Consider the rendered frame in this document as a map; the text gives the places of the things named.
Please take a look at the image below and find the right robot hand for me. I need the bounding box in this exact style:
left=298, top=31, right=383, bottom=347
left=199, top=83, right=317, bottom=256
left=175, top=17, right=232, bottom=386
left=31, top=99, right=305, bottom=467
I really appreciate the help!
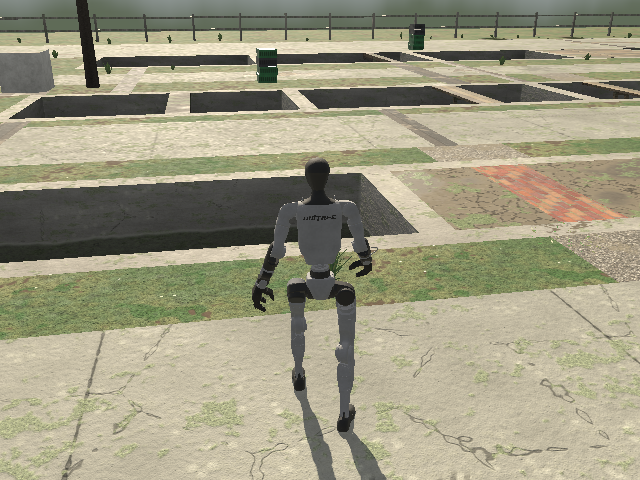
left=349, top=260, right=372, bottom=277

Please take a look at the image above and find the left robot shin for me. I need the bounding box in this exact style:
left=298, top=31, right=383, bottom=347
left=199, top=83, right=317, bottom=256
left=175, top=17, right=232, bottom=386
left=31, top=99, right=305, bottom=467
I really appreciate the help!
left=290, top=317, right=305, bottom=378

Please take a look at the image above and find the robot left forearm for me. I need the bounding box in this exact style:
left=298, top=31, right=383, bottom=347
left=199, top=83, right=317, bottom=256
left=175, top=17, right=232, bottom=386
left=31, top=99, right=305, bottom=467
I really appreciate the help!
left=255, top=243, right=279, bottom=289

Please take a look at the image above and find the humanoid robot torso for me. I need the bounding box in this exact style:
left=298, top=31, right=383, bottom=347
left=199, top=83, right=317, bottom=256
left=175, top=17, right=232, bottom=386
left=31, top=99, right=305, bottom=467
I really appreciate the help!
left=295, top=195, right=342, bottom=300

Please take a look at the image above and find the left robot upper arm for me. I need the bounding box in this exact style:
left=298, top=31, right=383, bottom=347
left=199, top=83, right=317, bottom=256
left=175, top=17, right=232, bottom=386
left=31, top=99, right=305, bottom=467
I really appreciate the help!
left=270, top=202, right=298, bottom=259

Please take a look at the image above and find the left robot hand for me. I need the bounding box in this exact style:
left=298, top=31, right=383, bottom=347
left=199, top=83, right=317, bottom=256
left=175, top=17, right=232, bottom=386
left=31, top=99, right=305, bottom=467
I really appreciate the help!
left=252, top=285, right=274, bottom=312

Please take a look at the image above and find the right robot upper arm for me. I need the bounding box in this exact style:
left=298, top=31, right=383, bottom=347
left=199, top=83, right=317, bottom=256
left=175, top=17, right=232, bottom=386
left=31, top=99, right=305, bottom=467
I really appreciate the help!
left=339, top=200, right=368, bottom=253

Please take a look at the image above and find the robot right forearm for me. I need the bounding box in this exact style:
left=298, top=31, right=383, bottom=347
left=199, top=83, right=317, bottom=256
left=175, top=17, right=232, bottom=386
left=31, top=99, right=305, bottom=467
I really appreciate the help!
left=357, top=237, right=372, bottom=265

